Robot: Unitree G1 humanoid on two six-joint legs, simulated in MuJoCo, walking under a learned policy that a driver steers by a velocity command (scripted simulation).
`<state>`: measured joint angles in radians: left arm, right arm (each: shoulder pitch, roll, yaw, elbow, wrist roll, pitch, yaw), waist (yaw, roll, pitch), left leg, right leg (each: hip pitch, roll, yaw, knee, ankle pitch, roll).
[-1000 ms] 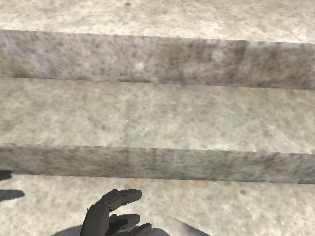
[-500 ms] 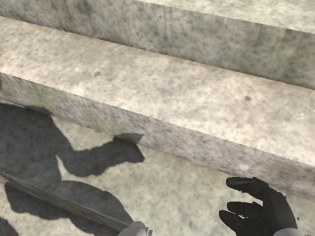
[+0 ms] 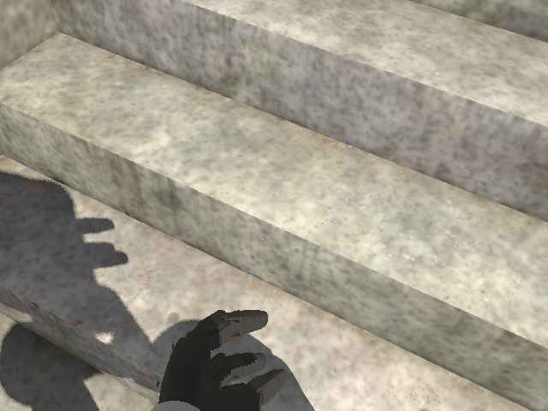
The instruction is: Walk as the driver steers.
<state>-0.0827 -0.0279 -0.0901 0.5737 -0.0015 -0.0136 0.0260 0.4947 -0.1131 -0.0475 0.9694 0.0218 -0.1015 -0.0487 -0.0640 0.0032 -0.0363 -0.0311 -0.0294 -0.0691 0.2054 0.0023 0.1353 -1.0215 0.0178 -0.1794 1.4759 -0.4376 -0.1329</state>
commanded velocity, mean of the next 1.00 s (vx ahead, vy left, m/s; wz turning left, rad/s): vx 0.50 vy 0.00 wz -0.32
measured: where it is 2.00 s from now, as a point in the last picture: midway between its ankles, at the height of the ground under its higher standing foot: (434, 17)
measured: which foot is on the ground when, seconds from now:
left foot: down 0.00-0.04, up 0.06-0.52, down 0.54-1.00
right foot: up 0.00-0.00, down 0.02-0.58, up 0.60-1.00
